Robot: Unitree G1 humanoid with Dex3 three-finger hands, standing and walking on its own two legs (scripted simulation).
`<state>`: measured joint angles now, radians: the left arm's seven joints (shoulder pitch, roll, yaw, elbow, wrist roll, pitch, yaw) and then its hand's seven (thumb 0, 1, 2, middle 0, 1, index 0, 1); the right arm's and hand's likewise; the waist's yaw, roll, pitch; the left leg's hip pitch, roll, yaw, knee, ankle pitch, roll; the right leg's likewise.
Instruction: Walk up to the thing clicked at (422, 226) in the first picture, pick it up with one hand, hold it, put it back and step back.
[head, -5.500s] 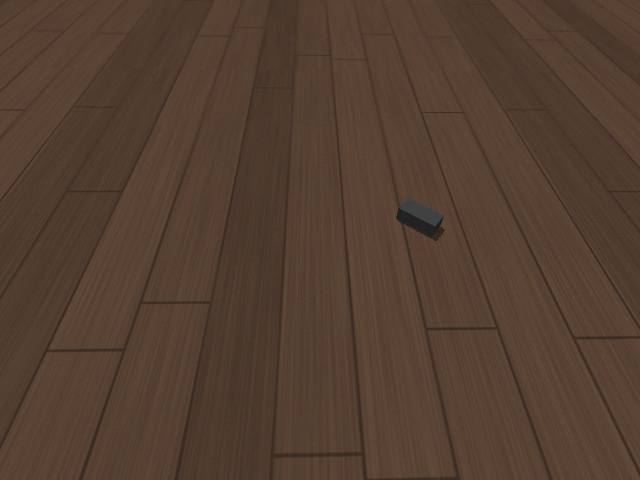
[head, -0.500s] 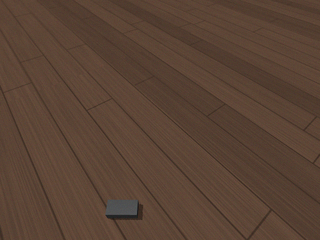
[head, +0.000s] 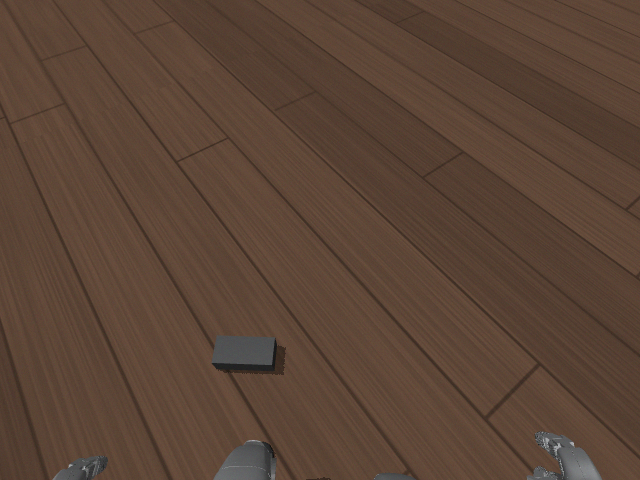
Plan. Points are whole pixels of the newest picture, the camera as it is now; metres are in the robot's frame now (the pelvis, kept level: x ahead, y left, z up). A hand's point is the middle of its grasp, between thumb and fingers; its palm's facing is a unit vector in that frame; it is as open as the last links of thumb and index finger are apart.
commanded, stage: walk up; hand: left
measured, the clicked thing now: (245, 353) +0.47 +0.26 -0.72
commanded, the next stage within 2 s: none
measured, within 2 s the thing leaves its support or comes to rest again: neither
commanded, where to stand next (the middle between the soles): +0.10 +0.03 m, yaw +0 degrees
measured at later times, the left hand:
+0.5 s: hand out of the picture -0.03 +0.29 -0.11, palm faces +0.14 -0.89 -0.43, open 7.3 cm
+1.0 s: hand out of the picture +0.04 +0.34 -0.14, palm faces -0.03 -0.91 -0.40, open 7.3 cm
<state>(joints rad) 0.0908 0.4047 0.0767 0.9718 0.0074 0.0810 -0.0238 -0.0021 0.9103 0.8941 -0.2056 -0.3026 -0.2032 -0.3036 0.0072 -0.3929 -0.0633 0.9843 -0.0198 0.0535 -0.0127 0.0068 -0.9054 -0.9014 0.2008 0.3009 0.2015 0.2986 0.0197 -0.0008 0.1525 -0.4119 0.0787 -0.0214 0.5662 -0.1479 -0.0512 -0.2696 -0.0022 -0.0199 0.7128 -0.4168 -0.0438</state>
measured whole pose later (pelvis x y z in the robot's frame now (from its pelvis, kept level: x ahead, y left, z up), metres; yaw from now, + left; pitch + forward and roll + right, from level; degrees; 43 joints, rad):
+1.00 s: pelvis +0.00 +0.06 +0.01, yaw +1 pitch -2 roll +0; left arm 0.24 0.41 0.05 0.93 0.02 0.04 0.00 0.00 0.91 0.89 -0.21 -0.30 -0.20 -0.30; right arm 0.08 -0.36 -0.05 0.88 -0.01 0.01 0.00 0.01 -0.90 -0.90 0.20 0.30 0.20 0.30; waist 0.01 0.00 0.16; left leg -0.34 0.03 0.11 0.58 -0.20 0.06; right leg -0.33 0.01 0.04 0.84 -0.46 -0.01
